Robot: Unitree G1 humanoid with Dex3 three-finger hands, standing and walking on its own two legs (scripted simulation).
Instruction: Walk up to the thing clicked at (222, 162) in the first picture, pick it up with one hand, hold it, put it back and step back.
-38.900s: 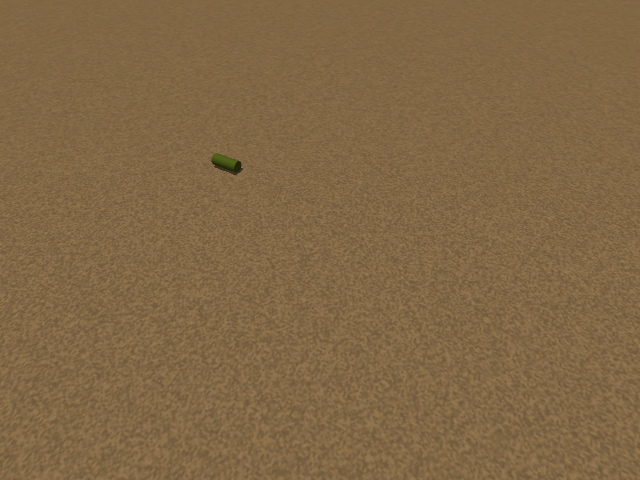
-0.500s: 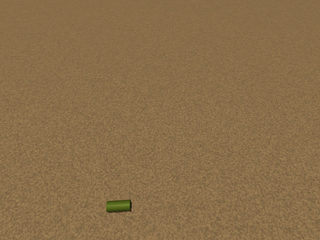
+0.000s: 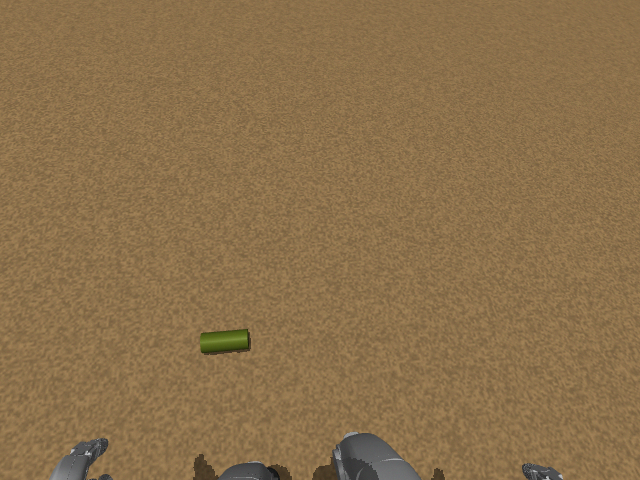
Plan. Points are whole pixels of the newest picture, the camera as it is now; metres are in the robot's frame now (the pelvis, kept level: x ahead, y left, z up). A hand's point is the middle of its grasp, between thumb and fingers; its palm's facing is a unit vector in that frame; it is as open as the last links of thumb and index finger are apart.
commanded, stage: step back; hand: left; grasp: from above
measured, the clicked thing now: (225, 340) +0.51 +0.23 -0.74
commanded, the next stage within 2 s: none
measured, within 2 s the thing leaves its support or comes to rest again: neither
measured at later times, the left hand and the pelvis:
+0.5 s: hand out of the picture +0.00 +0.23 -0.14, palm faces -0.01 -0.91 -0.41, open 7.4 cm; pelvis -0.13 -0.03 +0.00, yaw -1 degrees
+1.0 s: hand out of the picture -0.21 +0.22 -0.16, palm faces -0.04 -0.91 -0.41, open 7.4 cm; pelvis -0.30 -0.05 -0.02, yaw -2 degrees
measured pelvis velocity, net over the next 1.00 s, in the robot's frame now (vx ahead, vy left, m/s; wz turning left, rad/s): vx -0.30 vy -0.05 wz -0.04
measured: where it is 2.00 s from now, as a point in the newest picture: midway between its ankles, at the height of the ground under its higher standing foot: outside the picture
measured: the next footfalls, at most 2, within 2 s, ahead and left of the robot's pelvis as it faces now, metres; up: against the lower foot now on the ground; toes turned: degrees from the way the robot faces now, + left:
right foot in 0.24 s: -0.04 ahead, -0.14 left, +0.00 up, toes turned -1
left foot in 0.58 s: -0.13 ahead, +0.09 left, +0.00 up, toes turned -1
